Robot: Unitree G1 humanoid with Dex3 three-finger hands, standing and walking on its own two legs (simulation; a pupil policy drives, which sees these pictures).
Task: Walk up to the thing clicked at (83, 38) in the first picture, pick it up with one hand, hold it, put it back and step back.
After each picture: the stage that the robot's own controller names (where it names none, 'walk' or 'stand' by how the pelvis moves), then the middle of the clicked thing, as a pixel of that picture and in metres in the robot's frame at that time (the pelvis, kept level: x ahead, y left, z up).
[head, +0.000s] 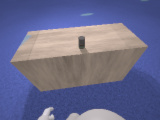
stand; (81, 42) +0.71 +0.13 +0.02
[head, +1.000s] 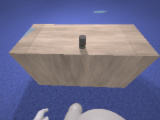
rise first; (82, 42) +0.66 +0.15 +0.04
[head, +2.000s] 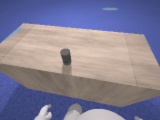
stand; (66, 57) +0.43 +0.21 +0.05
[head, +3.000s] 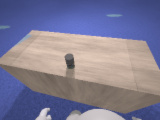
stand; (70, 61) +0.43 +0.20 +0.02
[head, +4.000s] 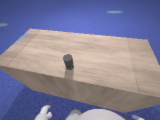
stand; (68, 62) +0.41 +0.20 +0.02
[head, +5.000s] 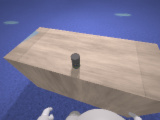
stand; (75, 61) +0.43 +0.15 +0.02
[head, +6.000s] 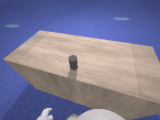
stand; (73, 63) +0.44 +0.17 +0.01
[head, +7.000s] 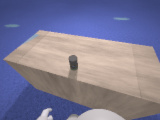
stand; (73, 63) +0.44 +0.17 +0.01
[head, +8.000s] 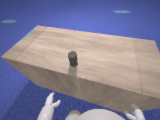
rise first; (73, 59) +0.44 +0.17 +0.02
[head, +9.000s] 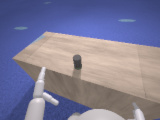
rise first; (77, 62) +0.44 +0.16 +0.02
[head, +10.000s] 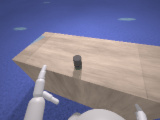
go down; (77, 62) +0.44 +0.16 +0.02
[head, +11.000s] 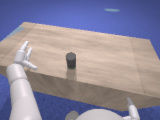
go down; (71, 61) +0.41 +0.14 +0.05
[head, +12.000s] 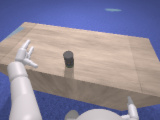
close in; (69, 59) +0.43 +0.15 +0.05
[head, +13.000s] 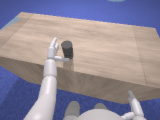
close; (67, 50) +0.46 +0.16 +0.09
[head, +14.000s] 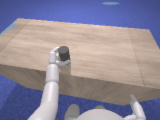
lift; (64, 55) +0.43 +0.17 +0.08
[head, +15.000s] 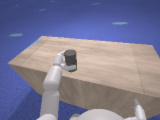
lift; (71, 61) +0.33 +0.14 +0.19
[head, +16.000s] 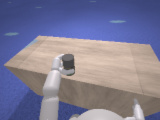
hold; (68, 65) +0.31 +0.15 +0.16
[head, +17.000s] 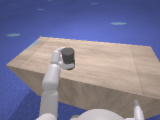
hold; (68, 59) +0.32 +0.15 +0.21
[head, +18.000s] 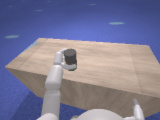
crouch; (71, 60) +0.33 +0.14 +0.20
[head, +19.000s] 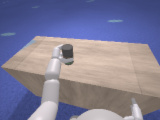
crouch; (68, 54) +0.38 +0.16 +0.18
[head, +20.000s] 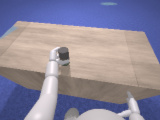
lower; (64, 56) +0.43 +0.17 +0.06
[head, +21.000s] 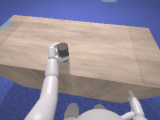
lower; (63, 52) +0.45 +0.17 +0.08
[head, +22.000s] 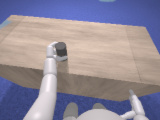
lower; (61, 52) +0.45 +0.17 +0.09
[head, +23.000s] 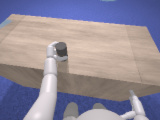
lower; (62, 52) +0.45 +0.17 +0.08
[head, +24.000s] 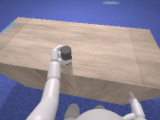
loosen; (66, 55) +0.43 +0.16 +0.08
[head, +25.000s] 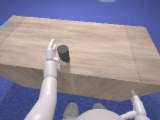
withdraw; (64, 54) +0.43 +0.16 +0.08
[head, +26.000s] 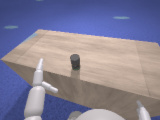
sink last; (75, 62) +0.41 +0.15 +0.06
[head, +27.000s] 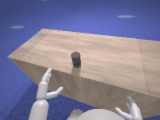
stand; (76, 60) +0.43 +0.16 +0.06
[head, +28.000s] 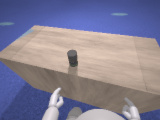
stand; (72, 58) +0.43 +0.15 +0.07
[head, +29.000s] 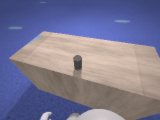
stand; (77, 63) +0.44 +0.14 +0.02
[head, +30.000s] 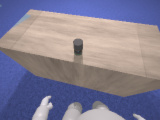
walk; (78, 47) +0.50 +0.12 +0.04
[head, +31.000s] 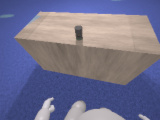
walk; (78, 33) +0.70 +0.16 +0.04
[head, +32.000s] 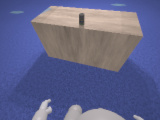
stand; (81, 19) +1.04 +0.18 +0.04
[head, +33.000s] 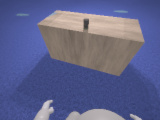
stand; (86, 24) +1.05 +0.13 +0.02
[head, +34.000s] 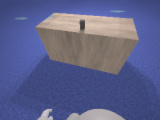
stand; (82, 25) +1.08 +0.16 +0.01
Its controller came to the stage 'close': yes
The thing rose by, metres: 0.19
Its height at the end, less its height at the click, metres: +0.00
